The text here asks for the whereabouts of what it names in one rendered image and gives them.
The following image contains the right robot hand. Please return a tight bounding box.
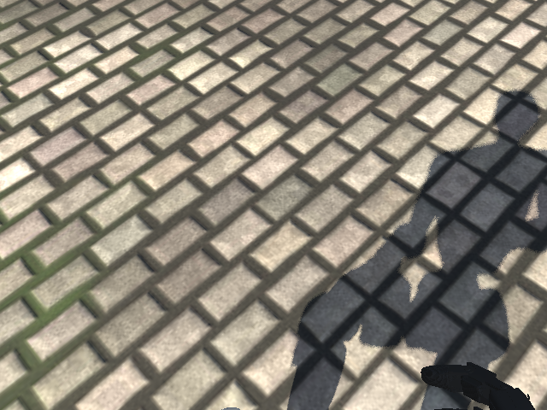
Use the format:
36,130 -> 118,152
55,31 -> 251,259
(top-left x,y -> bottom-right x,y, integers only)
421,362 -> 535,410

